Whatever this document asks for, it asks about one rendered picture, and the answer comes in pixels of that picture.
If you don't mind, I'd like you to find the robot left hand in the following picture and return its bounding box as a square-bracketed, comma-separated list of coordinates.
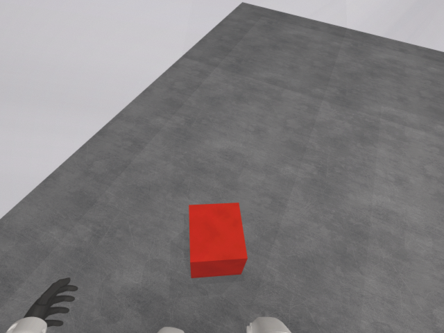
[24, 277, 78, 327]

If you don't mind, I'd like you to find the right robot thigh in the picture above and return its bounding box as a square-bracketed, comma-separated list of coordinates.
[247, 317, 291, 333]

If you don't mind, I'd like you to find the left robot forearm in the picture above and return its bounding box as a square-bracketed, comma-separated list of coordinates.
[5, 317, 47, 333]

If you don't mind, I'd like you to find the carton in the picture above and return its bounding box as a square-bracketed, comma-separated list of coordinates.
[189, 203, 248, 278]

